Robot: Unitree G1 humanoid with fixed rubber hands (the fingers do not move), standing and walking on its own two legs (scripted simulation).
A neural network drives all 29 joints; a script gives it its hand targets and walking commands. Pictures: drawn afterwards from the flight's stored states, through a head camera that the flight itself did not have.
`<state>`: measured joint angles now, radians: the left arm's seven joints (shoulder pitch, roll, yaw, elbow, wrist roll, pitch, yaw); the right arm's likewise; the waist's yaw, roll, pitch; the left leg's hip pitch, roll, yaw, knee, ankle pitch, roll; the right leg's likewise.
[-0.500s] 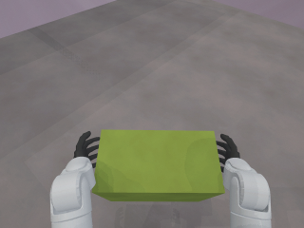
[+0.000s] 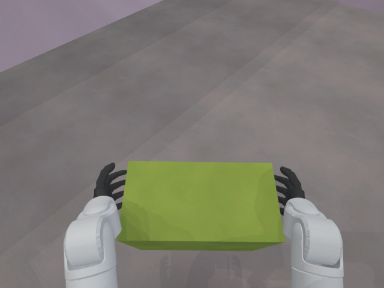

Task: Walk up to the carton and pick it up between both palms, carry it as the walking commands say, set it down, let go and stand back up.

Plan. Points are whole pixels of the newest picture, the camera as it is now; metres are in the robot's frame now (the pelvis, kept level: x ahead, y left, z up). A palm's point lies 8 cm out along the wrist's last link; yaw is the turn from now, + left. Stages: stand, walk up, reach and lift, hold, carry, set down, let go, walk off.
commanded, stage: carry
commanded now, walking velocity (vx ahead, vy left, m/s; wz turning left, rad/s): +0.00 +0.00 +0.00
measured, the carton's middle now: (198, 212) +0.29 +0.00 -0.03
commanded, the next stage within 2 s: none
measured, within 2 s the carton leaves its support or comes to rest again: neither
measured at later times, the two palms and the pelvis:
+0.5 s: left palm (133, 117) +0.50 +0.14 +0.07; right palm (277, 121) +0.48 -0.21 +0.05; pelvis +0.21 -0.02 -0.01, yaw -1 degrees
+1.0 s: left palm (138, 104) +0.60 +0.15 +0.02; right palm (259, 100) +0.60 -0.20 +0.01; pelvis +0.33 -0.02 -0.02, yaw -2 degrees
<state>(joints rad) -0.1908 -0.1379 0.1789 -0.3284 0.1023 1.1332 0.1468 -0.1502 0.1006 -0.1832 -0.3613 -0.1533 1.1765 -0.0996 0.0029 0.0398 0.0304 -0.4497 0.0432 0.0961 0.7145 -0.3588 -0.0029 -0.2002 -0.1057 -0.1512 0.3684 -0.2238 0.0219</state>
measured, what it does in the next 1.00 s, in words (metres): walks ahead: left foot, then right foot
